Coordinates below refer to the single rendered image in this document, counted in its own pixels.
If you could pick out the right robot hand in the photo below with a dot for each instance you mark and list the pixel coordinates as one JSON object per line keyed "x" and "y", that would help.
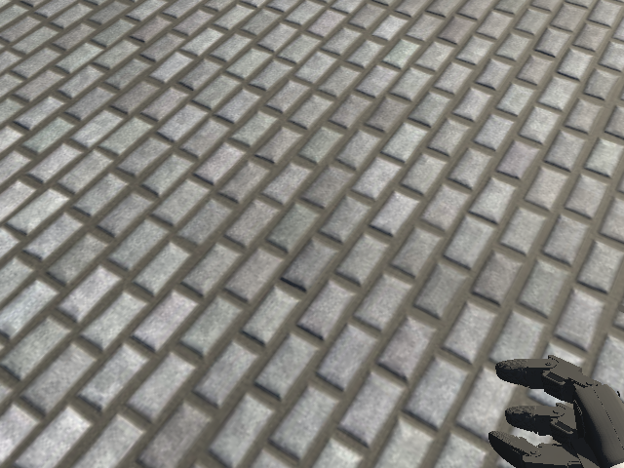
{"x": 591, "y": 434}

